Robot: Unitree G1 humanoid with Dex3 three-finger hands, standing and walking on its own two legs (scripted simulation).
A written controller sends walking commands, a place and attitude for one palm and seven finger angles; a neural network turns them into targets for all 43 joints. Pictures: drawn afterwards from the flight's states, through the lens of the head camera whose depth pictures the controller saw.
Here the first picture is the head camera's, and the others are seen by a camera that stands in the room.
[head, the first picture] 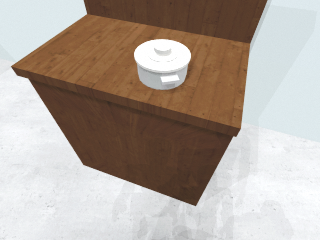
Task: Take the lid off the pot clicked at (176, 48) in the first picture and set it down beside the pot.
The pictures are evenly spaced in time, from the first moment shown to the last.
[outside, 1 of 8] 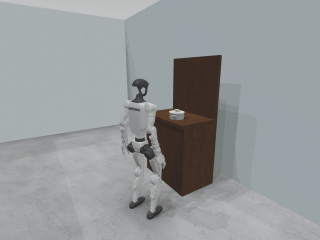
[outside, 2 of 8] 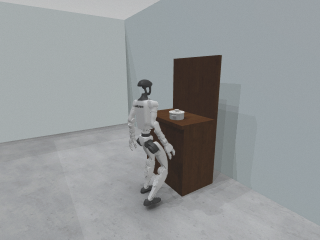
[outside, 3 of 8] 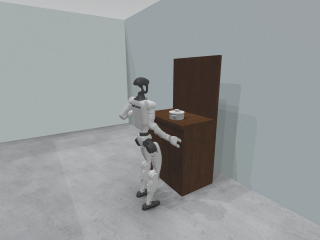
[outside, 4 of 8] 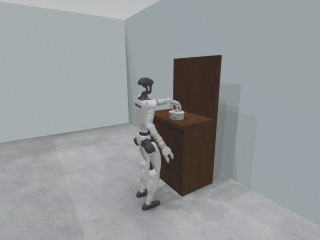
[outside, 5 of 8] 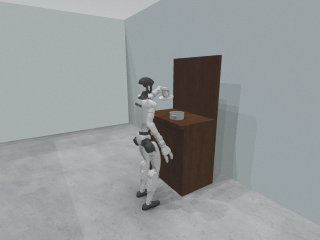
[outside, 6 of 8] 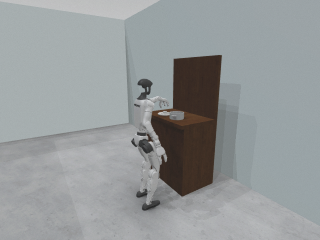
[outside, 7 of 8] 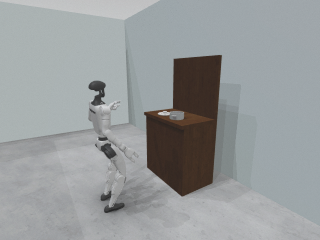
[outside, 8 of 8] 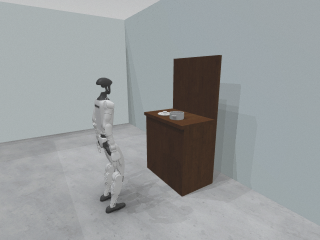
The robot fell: no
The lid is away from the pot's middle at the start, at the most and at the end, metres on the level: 0.00 0.25 0.24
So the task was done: yes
